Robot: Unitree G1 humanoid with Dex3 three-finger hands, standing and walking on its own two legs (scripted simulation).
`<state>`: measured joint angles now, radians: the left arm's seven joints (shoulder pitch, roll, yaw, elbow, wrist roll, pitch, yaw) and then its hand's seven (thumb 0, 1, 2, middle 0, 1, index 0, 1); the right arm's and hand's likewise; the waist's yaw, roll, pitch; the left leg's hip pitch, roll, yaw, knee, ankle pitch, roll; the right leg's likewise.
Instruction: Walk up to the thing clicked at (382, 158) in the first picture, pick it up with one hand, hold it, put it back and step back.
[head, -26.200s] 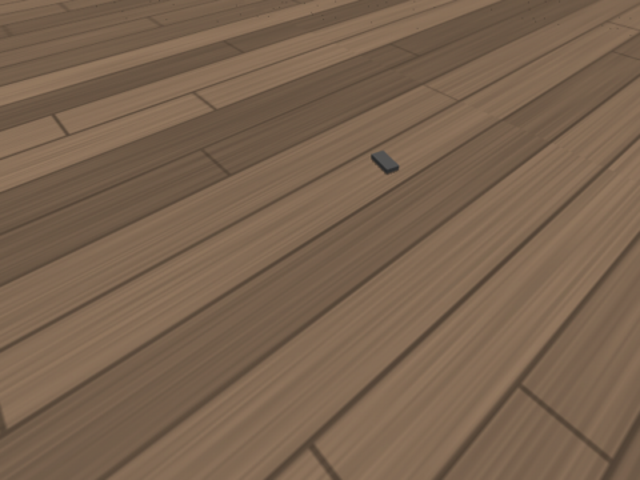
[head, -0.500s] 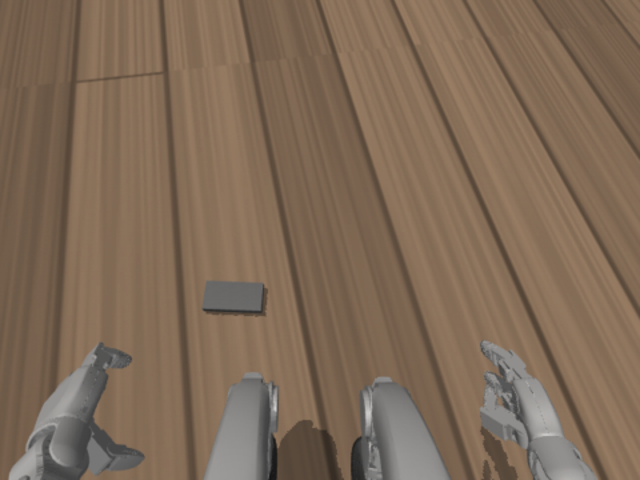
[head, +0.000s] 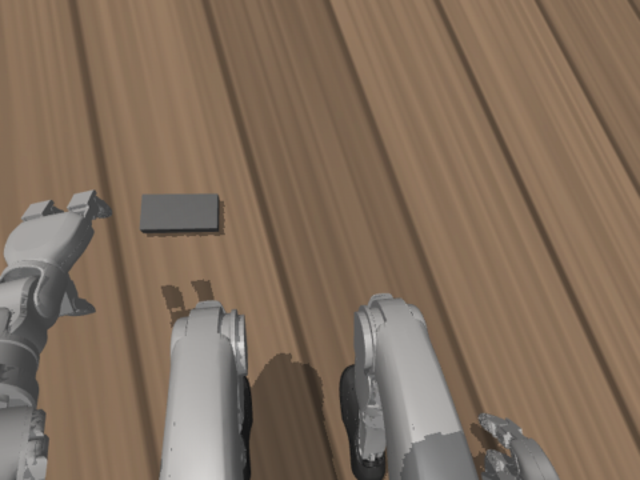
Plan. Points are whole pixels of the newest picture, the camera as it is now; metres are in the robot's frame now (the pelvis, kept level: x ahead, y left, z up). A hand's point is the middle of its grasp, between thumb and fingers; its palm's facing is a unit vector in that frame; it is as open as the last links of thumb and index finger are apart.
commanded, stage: rise first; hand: left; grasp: from above
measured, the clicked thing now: (181, 213) +0.54 +0.25 -0.39
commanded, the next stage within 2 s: none
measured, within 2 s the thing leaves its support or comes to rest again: neither
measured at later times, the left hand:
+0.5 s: hand (106, 240) +0.43 +0.31 -0.22, palm faces -0.47 -0.03 -0.88, open 14.1 cm
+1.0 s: hand (123, 231) +0.46 +0.30 -0.26, palm faces -0.48 -0.04 -0.88, open 14.1 cm
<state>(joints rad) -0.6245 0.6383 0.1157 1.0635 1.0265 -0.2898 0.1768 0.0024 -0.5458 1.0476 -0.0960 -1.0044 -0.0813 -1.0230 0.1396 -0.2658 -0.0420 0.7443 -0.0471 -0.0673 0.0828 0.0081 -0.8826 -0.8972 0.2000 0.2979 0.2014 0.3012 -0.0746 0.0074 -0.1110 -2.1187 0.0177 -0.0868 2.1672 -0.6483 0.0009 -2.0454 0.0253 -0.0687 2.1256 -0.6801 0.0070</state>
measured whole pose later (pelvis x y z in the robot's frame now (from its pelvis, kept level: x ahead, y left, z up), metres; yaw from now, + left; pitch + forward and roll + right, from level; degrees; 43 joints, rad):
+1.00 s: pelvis +0.01 +0.00 -0.08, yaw -4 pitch +34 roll -9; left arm -0.91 0.82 0.12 1.43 1.30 -0.32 0.39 0.00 -0.51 1.00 -0.10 -0.98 -0.10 -0.98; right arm 0.10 -0.26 0.07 0.75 -0.17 -0.02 0.13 0.00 -0.91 -0.90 0.20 0.30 0.20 0.30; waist -0.21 -0.04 -0.02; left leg -2.34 0.02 -0.15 2.44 -0.70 0.00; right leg -2.24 0.05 -0.12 2.35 -0.71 0.02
